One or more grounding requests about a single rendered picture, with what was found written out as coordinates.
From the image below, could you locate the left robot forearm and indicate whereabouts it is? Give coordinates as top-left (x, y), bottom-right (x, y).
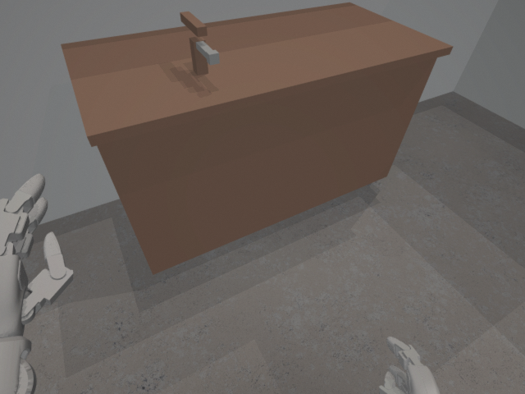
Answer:
top-left (0, 336), bottom-right (37, 394)

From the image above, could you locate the counter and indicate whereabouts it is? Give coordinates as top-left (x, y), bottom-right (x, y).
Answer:
top-left (61, 2), bottom-right (453, 275)

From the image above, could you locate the tap lever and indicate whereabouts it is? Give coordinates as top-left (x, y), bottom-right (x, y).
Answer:
top-left (196, 41), bottom-right (220, 66)

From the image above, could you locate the left robot hand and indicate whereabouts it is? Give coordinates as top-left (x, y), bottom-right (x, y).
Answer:
top-left (0, 173), bottom-right (73, 338)

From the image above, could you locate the right robot hand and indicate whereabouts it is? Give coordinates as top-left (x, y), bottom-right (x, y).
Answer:
top-left (379, 337), bottom-right (440, 394)

